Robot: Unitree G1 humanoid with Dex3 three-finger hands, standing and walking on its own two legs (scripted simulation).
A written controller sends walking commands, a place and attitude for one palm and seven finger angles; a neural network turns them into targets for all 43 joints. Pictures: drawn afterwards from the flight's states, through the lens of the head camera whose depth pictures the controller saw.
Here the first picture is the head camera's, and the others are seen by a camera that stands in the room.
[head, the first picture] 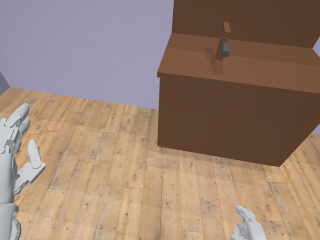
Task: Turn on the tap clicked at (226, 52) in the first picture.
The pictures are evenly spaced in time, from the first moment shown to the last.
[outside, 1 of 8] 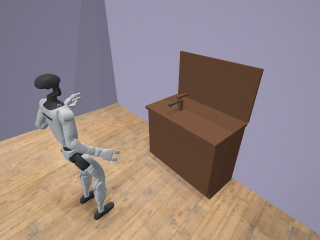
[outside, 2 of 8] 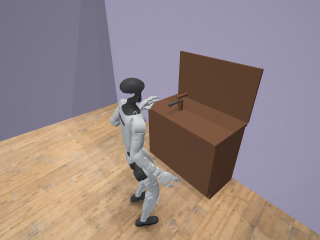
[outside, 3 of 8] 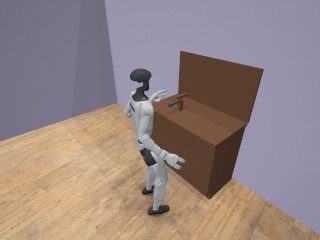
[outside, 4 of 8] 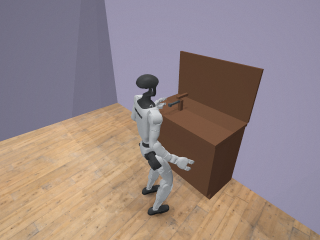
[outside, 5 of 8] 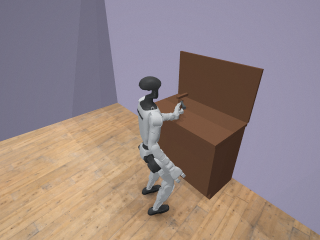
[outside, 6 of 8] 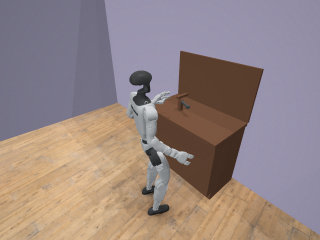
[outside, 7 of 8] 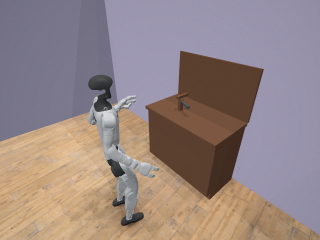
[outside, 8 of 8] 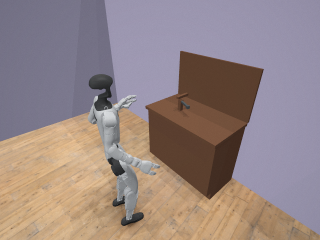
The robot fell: no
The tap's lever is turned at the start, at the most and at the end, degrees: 0 71 71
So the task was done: yes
